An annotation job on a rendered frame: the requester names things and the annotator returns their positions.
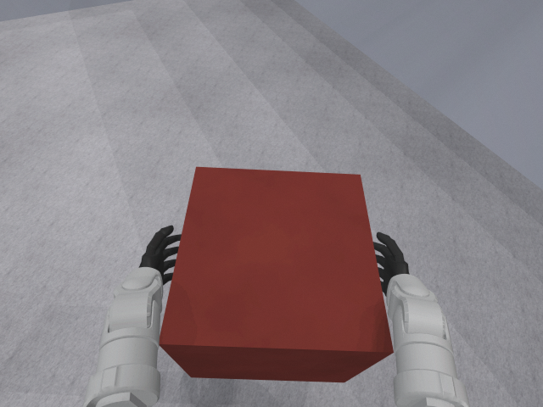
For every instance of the carton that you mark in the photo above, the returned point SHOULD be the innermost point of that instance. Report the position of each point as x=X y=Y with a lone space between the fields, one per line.
x=276 y=278

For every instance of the robot right hand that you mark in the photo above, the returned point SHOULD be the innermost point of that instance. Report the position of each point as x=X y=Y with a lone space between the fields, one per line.
x=393 y=264

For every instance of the robot left hand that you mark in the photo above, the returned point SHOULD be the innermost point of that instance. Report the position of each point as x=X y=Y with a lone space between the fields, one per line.
x=156 y=252

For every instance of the right robot forearm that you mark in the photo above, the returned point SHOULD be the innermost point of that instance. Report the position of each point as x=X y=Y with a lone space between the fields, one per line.
x=426 y=370

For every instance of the left robot forearm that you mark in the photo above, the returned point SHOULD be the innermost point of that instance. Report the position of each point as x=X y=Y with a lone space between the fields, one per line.
x=126 y=374

